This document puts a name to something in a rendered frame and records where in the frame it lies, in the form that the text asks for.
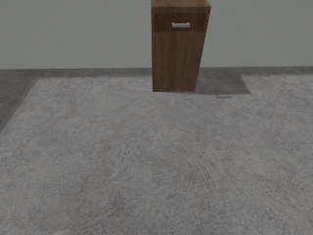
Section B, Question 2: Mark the drawer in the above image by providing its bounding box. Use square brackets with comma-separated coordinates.
[155, 13, 206, 32]

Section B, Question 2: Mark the handle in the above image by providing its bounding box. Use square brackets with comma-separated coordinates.
[172, 22, 190, 27]

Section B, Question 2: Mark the cabinet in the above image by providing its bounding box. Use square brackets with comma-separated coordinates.
[151, 0, 211, 92]

